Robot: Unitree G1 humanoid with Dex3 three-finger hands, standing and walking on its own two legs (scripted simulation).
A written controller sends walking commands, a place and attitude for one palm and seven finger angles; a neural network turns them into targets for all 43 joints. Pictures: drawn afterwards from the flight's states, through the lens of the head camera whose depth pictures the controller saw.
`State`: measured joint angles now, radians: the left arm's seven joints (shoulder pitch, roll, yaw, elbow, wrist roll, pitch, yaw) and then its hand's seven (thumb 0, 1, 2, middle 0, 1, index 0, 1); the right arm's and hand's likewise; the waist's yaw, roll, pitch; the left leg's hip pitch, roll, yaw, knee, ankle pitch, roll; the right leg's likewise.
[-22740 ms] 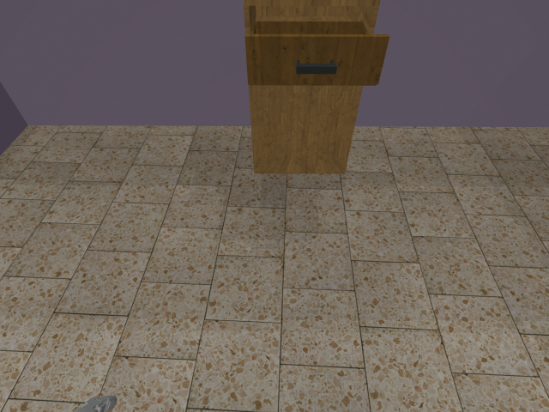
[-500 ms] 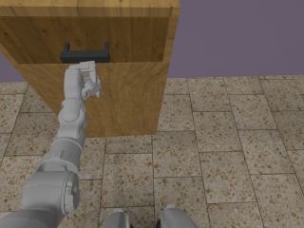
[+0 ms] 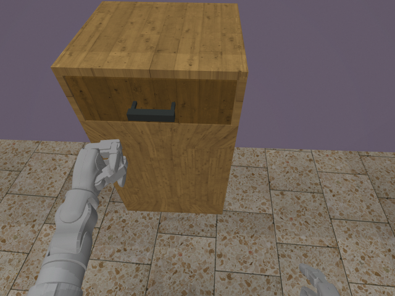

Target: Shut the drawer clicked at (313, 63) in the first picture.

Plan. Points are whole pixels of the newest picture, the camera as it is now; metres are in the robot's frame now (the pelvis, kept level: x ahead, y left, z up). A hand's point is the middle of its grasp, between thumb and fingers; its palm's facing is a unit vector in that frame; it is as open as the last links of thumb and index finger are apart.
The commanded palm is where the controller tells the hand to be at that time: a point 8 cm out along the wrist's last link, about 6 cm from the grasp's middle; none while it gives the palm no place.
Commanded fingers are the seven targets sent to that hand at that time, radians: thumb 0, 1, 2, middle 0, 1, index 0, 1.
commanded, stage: draw the hand back to the body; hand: left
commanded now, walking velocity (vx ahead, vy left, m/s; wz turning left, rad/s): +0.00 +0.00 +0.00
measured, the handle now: (152, 110) +0.59 +0.14 +0.02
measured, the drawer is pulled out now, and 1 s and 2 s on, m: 0.00 0.00 0.00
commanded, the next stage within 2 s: step back with the hand held close in 0.90 s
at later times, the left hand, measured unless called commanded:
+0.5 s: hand (37, 209) +0.22 +0.24 +0.16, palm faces +0.26 -0.92 -0.28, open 3.3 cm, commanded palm +0.18 +0.28 +0.18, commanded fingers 0.00 0.90 0.90 -1.40 -1.60 -1.40 -1.60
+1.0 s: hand out of the picture +0.18 +0.26 +0.18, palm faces +0.39 -0.85 -0.36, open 3.3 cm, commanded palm +0.13 +0.30 +0.21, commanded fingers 0.00 0.90 0.90 -1.40 -1.60 -1.40 -1.60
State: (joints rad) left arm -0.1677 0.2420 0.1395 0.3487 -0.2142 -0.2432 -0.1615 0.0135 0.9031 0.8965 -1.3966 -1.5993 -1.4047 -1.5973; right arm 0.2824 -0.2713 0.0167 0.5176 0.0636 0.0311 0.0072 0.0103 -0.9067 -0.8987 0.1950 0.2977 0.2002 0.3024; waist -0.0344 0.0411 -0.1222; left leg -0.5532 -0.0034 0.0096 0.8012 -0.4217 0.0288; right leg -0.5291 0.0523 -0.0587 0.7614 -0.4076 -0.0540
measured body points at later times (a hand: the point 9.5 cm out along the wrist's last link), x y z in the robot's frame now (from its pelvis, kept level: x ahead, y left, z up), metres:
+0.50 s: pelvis -0.01 +0.03 +0.03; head -0.03 +0.01 +0.48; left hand +0.20 +0.28 +0.18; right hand +0.18 -0.18 -0.05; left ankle -0.02 +0.10 -0.71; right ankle -0.02 -0.09 -0.71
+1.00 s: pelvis +0.00 +0.02 +0.03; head -0.01 +0.01 +0.48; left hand +0.16 +0.30 +0.20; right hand +0.19 -0.19 -0.05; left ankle -0.02 +0.10 -0.71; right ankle -0.02 -0.09 -0.71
